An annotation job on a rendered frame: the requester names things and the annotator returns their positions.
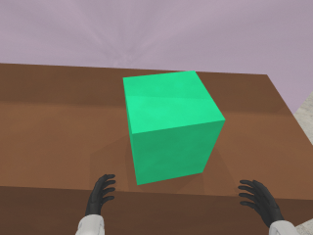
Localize right robot hand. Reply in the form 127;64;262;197
238;179;285;228

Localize carton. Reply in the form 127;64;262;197
123;70;226;185

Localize left robot hand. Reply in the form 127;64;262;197
85;174;116;216

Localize right robot forearm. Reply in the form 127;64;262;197
269;220;300;235

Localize left robot forearm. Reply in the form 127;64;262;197
75;214;105;235

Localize pedestal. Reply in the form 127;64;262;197
0;63;313;235

